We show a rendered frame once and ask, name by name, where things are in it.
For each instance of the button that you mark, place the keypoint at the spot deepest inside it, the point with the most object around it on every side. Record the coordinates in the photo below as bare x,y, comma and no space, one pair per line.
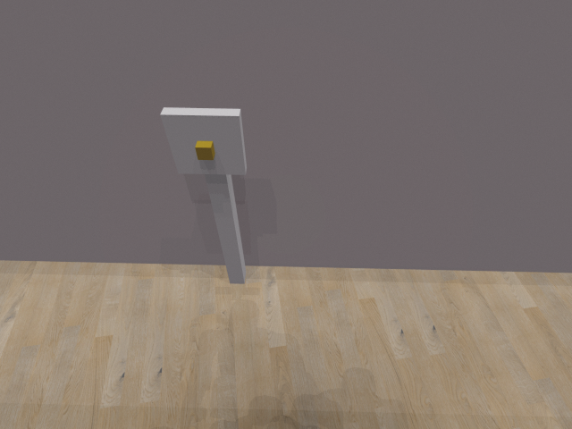
205,150

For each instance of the panel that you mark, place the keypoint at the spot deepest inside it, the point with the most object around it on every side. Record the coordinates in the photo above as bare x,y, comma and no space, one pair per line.
183,128

